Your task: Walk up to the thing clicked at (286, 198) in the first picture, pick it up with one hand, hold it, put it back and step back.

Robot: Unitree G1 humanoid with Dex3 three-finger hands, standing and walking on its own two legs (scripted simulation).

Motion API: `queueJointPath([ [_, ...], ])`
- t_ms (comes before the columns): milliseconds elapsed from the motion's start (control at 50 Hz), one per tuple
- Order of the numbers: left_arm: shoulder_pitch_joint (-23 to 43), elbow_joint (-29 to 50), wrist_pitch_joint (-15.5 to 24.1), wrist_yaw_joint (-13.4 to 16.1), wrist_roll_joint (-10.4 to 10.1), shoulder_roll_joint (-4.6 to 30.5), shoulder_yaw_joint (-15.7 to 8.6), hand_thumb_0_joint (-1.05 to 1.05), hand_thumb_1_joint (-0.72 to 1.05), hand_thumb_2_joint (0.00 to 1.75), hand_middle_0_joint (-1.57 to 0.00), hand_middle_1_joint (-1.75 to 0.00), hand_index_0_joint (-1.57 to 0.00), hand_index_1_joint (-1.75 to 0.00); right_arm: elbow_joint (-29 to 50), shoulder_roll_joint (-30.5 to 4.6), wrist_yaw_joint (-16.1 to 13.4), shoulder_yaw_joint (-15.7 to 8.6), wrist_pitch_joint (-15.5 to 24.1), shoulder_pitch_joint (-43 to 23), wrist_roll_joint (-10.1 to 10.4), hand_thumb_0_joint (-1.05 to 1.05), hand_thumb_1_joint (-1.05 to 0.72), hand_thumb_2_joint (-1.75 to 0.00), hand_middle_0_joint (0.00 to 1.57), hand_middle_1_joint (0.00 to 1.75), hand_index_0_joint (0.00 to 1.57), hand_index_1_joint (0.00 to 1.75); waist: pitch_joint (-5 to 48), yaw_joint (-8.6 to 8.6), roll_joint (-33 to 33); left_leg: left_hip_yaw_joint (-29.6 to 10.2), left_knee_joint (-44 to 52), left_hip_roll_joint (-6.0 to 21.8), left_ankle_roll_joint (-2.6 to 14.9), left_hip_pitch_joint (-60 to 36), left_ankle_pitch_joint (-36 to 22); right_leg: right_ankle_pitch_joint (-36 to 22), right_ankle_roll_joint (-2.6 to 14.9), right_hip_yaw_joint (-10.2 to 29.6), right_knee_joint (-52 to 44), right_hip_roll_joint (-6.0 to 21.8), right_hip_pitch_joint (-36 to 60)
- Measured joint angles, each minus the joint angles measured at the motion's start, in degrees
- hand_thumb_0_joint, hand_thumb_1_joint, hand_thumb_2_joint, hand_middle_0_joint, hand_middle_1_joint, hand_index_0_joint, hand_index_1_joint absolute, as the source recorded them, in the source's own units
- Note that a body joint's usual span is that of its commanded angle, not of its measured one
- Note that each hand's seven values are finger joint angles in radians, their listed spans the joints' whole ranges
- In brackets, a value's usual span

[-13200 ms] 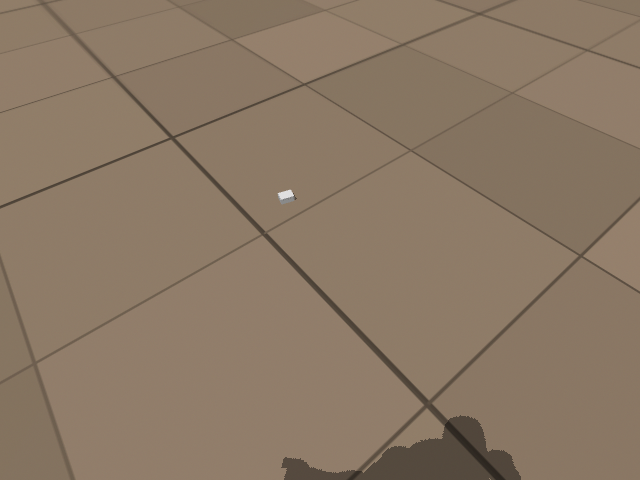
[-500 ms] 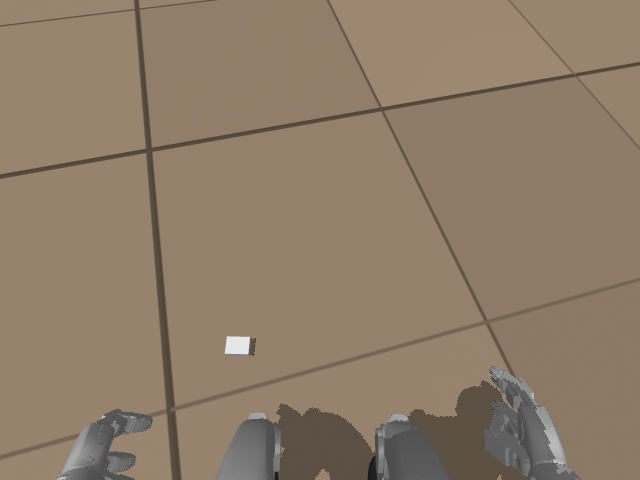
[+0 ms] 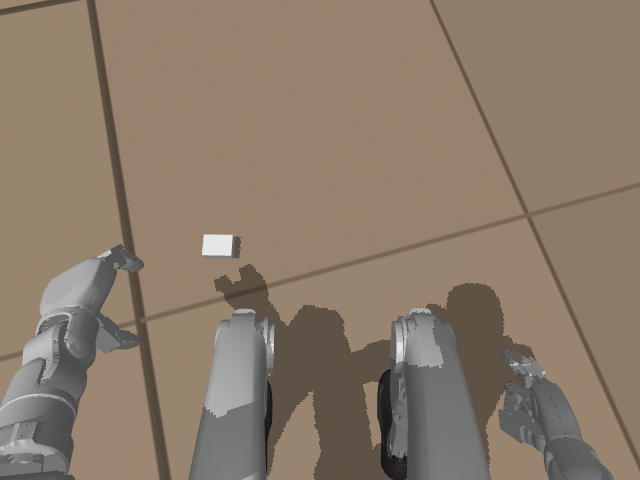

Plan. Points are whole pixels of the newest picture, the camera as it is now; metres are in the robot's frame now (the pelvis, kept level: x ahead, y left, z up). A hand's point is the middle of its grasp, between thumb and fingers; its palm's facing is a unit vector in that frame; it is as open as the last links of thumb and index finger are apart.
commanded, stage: rise first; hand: left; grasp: from above
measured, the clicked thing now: (218, 246) +0.48 +0.24 -0.46
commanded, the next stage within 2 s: approach in 1.50 s
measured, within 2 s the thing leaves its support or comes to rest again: neither
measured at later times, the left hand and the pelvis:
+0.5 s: hand (144, 273) +0.38 +0.31 -0.26, palm faces -0.47 -0.12 -0.88, open 11.7 cm; pelvis -0.03 +0.01 -0.11, yaw -3 degrees
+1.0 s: hand (159, 259) +0.41 +0.31 -0.31, palm faces -0.46 -0.03 -0.89, open 12.0 cm; pelvis -0.02 +0.02 -0.14, yaw -4 degrees
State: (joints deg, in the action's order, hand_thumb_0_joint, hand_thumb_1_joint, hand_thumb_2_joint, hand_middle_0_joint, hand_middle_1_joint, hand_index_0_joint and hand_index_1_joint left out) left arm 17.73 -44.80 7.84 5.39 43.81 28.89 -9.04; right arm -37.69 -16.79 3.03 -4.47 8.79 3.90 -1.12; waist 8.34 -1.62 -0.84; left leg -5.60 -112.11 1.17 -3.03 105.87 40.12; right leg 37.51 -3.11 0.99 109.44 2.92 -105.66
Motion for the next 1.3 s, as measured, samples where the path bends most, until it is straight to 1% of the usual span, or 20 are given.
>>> queueJointPath([
  [100,6.67,-5.23,2.82,0.62,5.20,2.91,-0.36,0.00,-0.16,0.66,-0.47,-0.72,-0.47,-0.72,-1.80,0.30,0.60,0.35,-1.60,1.19,-0.61,0.01,-0.95,-0.91,0.20,0.30,0.20,0.30,-1.36,-0.57,-0.21,-1.03,-6.26,-0.44,-0.23,6.57,-0.30,-0.53,-0.17,-0.08,5.70,-0.31,-6.25],
  [220,12.41,-11.25,6.45,2.37,10.77,6.05,-0.57,0.00,-0.15,0.67,-0.45,-0.71,-0.46,-0.71,-3.08,0.53,1.31,1.06,-3.48,2.89,-1.38,0.01,-0.94,-0.91,0.20,0.30,0.20,0.30,-2.85,-2.12,-0.25,-1.93,-11.82,-1.02,-0.15,11.89,-1.21,-1.67,-0.47,-0.11,10.45,-0.65,-11.01],
  [340,17.13,-18.28,9.74,6.06,16.60,9.16,-0.56,0.00,-0.12,0.68,-0.44,-0.67,-0.45,-0.67,-3.75,0.61,2.26,2.09,-5.51,4.04,-2.65,0.01,-0.91,-0.90,0.20,0.30,0.20,0.30,-3.48,-4.16,0.26,-2.81,-16.01,-1.52,0.23,15.78,-1.92,-2.52,-0.46,-0.36,13.78,-0.97,-14.24],
  [440,20.58,-23.12,10.92,9.40,21.25,10.86,-0.11,0.00,-0.11,0.69,-0.44,-0.64,-0.45,-0.64,-4.61,0.53,2.90,2.84,-6.55,4.24,-3.82,0.01,-0.90,-0.90,0.20,0.30,0.20,0.30,-3.72,-5.60,0.72,-3.33,-18.77,-2.06,0.29,18.40,-2.19,-2.61,-0.28,-0.48,15.99,-1.01,-16.23],
  [560,23.84,-27.14,11.12,12.51,25.73,11.92,0.40,0.00,-0.13,0.70,-0.43,-0.61,-0.43,-0.62,-5.60,0.60,3.48,3.29,-7.04,3.78,-5.13,0.00,-0.90,-0.90,0.20,0.30,0.20,0.30,-3.89,-6.76,1.00,-3.49,-21.26,-2.51,0.67,20.95,-2.11,-2.36,-0.19,-0.34,17.96,-1.05,-18.13],
  [680,26.32,-30.41,11.26,14.84,29.11,12.65,0.79,0.00,-0.14,0.71,-0.42,-0.61,-0.42,-0.62,-6.08,0.96,4.14,3.52,-7.20,3.08,-6.27,0.00,-0.90,-0.90,0.20,0.30,0.20,0.30,-3.80,-7.53,1.04,-3.41,-23.15,-2.75,1.25,22.92,-1.61,-1.75,-0.40,-0.07,19.46,-1.11,-19.60],
  [800,27.95,-32.44,11.60,16.75,31.69,13.17,0.96,0.00,-0.14,0.70,-0.42,-0.62,-0.42,-0.63,-6.43,1.52,4.69,3.77,-7.28,2.47,-7.19,0.00,-0.90,-0.90,0.20,0.30,0.20,0.30,-3.71,-8.04,1.22,-3.25,-24.64,-2.92,1.61,24.31,-0.84,-0.86,-0.41,0.23,20.76,-1.12,-20.68],
  [860,28.48,-33.30,11.73,17.55,32.70,13.37,1.22,0.00,-0.14,0.70,-0.41,-0.63,-0.41,-0.63,-6.57,1.79,4.96,3.80,-7.36,2.24,-7.56,0.00,-0.90,-0.90,0.20,0.30,0.20,0.30,-3.61,-8.25,1.32,-3.15,-25.20,-2.95,1.72,24.85,-0.42,-0.43,-0.38,0.39,21.32,-1.14,-21.19],
  [920,28.87,-34.08,11.83,18.43,33.32,13.52,0.96,0.00,-0.15,0.70,-0.41,-0.64,-0.41,-0.64,-6.65,1.95,5.23,3.88,-7.34,2.00,-8.12,0.00,-0.90,-0.90,0.20,0.30,0.20,0.30,-3.78,-8.52,1.39,-3.10,-25.78,-3.00,1.78,25.19,0.00,-0.03,-0.60,0.54,21.90,-1.15,-21.51],
  [1040,29.56,-35.52,11.03,19.94,33.45,13.54,0.49,0.00,-0.17,0.71,-0.39,-0.67,-0.40,-0.67,-6.59,2.10,5.57,4.03,-7.04,1.89,-8.78,0.00,-0.91,-0.90,0.20,0.30,0.20,0.30,-3.98,-9.12,1.55,-3.13,-26.58,-3.04,1.76,25.89,0.57,0.51,-0.89,0.68,22.69,-1.22,-22.23],
  [1300,30.39,-37.19,10.04,21.36,32.89,13.87,-0.69,0.00,-0.23,0.76,-0.34,-0.73,-0.35,-0.73,-6.55,1.39,6.06,4.33,-6.78,2.44,-9.24,0.00,-0.91,-0.90,0.20,0.30,0.20,0.30,-4.48,-10.37,1.42,-3.45,-27.24,-3.12,1.29,26.65,1.40,1.16,-1.35,0.63,23.51,-1.23,-23.28],
])
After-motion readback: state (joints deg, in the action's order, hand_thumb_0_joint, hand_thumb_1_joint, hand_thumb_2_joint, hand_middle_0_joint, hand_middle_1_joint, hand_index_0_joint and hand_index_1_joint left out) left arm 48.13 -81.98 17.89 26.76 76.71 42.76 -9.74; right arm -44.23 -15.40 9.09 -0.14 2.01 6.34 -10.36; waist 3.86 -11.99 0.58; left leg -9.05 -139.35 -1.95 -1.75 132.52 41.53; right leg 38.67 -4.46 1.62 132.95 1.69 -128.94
